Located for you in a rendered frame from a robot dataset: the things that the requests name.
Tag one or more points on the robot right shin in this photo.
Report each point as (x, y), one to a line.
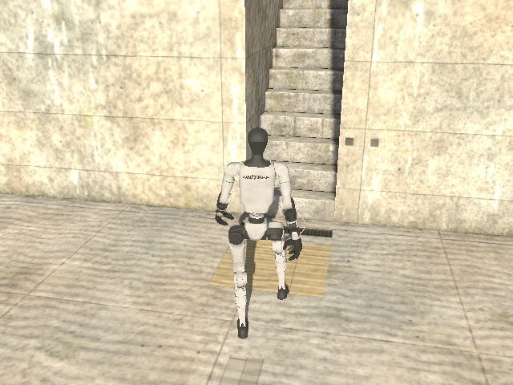
(280, 261)

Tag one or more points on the robot left thigh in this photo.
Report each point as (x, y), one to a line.
(236, 243)

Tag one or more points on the robot left upper arm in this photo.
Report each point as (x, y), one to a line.
(228, 181)

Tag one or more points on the robot right upper arm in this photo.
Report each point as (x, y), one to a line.
(285, 185)

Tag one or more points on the left robot forearm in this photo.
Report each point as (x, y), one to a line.
(220, 208)

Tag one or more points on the right robot hand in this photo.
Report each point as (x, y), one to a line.
(297, 248)

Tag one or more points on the left robot hand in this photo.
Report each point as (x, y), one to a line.
(220, 221)

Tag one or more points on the right robot forearm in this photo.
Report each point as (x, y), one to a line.
(291, 217)

